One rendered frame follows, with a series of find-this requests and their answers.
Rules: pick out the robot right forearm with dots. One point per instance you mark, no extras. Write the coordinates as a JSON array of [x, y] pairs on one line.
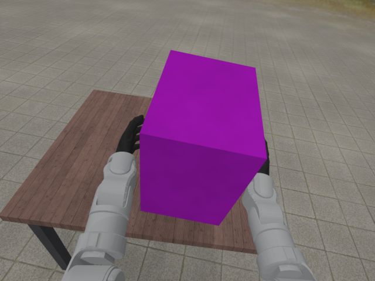
[[278, 256]]

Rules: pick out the left robot hand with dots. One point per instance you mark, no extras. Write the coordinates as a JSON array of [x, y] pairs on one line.
[[129, 137]]

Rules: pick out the carton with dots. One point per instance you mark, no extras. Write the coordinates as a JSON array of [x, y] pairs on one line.
[[202, 140]]

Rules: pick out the robot left upper arm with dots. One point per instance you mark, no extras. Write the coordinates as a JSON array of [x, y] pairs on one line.
[[94, 273]]

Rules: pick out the table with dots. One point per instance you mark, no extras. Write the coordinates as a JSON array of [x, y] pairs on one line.
[[60, 190]]

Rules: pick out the right robot hand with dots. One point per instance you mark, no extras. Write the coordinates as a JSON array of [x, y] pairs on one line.
[[266, 166]]

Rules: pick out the robot left forearm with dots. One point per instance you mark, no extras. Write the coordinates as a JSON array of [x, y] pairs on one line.
[[104, 241]]

